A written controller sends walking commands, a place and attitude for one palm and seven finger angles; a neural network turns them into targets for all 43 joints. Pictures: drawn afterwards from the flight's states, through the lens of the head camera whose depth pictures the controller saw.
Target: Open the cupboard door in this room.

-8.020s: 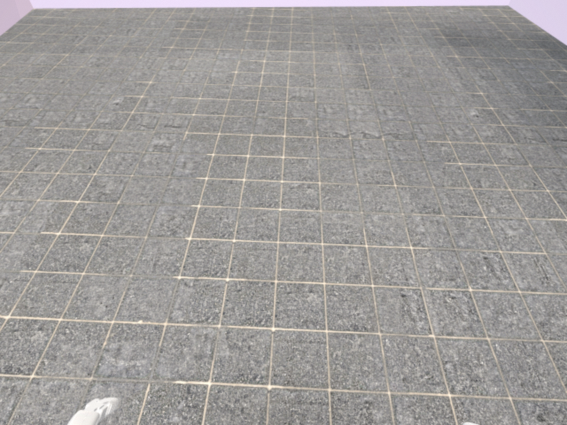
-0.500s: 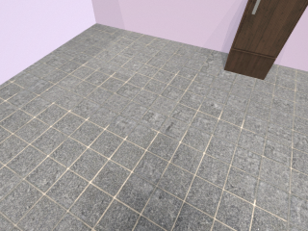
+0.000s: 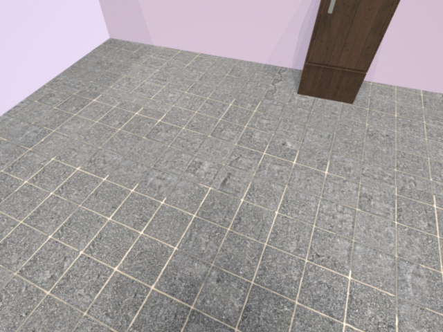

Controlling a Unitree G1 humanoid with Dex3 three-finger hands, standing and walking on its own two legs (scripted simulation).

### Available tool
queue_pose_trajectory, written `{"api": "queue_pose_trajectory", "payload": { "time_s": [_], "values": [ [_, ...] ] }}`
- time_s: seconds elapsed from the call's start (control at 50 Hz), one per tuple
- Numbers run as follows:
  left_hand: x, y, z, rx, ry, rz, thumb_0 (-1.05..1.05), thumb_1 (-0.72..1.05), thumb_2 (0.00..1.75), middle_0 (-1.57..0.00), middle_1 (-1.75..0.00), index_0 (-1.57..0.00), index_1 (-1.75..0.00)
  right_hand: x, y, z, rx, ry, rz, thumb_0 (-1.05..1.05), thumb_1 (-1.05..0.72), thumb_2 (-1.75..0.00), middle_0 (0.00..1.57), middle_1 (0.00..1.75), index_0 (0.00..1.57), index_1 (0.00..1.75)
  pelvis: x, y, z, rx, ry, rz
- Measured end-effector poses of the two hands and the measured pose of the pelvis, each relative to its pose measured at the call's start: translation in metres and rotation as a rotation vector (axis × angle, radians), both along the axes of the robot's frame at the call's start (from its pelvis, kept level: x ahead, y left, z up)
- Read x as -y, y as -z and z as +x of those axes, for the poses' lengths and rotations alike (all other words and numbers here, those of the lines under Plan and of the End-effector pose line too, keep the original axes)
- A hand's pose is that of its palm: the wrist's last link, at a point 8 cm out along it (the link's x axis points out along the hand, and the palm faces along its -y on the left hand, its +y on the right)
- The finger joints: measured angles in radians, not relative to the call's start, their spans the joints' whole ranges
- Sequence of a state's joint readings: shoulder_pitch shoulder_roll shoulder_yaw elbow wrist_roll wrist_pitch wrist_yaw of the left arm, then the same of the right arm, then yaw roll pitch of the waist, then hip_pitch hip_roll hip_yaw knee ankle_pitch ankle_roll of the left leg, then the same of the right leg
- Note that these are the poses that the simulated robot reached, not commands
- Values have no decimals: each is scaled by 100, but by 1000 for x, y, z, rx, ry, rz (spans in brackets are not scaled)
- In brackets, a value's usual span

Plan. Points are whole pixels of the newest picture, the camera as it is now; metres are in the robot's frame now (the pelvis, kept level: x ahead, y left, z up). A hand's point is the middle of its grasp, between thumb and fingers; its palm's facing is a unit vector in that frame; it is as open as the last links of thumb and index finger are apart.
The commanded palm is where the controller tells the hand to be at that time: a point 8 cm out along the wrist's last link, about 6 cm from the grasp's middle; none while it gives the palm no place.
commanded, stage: turn or walk to find it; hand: left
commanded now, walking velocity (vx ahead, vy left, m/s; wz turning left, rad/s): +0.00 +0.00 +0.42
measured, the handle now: out of the picture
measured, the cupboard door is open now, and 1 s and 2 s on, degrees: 0 0 0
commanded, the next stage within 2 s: stand and wait in 0.20 s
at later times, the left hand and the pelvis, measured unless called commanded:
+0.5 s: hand out of the picture -0.01 +0.19 -0.18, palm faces +0.13 -0.97 -0.21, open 7.4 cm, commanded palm none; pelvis +0.00 +0.01 -0.01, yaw +5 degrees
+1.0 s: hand out of the picture +0.05 +0.20 -0.17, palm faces +0.08 -0.97 -0.23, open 7.4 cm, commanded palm none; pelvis +0.01 +0.01 +0.00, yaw +4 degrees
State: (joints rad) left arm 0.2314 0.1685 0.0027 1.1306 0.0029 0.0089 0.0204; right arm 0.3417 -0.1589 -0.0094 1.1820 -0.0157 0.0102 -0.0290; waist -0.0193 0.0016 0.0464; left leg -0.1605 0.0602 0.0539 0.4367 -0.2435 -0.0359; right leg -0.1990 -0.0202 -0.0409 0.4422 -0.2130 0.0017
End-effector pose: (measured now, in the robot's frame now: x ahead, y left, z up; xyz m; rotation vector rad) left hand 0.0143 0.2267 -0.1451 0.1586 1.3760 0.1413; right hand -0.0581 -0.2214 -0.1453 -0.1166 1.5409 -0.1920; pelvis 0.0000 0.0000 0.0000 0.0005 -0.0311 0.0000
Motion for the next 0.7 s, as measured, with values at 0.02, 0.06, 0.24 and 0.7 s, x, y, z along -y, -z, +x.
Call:
{"api": "queue_pose_trajectory", "payload": {
  "time_s": [0.02, 0.06, 0.24, 0.7],
  "values": [
    [0, 0, -1, 1, -5, 1, 1, 91, 90, -20, -29, -20, -30, -3, 0, 0, -2, -2, 7, 0, -91, -90, 20, 30, 20, 30, 0, 0, 0, 0, -5, 0],
    [-2, 0, -2, 6, -17, 4, 1, 91, 90, -20, -29, -20, -30, -8, 2, 1, -3, -11, 20, 0, -91, -90, 20, 30, 20, 30, -1, 1, -1, -2, -16, 0],
    [-12, 6, -17, 14, -97, 14, 1, 91, 90, -20, -29, -20, -30, -17, 10, 45, 67, -89, 38, 0, -91, -90, 20, 30, 20, 30, -8, 8, -7, -24, -75, -7],
    [-2, 3, -25, -43, -79, -7, 1, 91, 90, -20, -29, -20, -30, 2, 0, 131, 271, -140, -15, 0, -91, -90, 20, 30, 20, 30, -4, 4, 7, -19, -28, -5]
  ]
}}
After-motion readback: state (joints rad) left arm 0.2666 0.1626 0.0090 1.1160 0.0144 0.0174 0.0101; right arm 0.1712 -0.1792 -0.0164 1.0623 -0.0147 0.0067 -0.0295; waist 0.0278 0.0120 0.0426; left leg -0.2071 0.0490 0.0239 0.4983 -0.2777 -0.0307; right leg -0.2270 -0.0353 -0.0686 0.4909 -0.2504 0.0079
